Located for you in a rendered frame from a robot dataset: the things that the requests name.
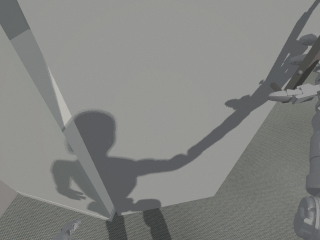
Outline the right robot hand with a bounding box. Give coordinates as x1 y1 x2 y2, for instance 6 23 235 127
267 32 320 105

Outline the robot right upper arm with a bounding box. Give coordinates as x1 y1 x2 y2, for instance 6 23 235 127
293 196 320 240

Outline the handle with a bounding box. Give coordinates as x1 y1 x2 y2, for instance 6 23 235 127
270 35 320 103

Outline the robot right forearm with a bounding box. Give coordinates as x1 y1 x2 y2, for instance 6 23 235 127
305 100 320 198

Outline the fridge door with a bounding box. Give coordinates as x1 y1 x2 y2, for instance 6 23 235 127
17 0 320 216

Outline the left robot hand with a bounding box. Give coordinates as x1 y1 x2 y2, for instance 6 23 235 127
53 219 81 240

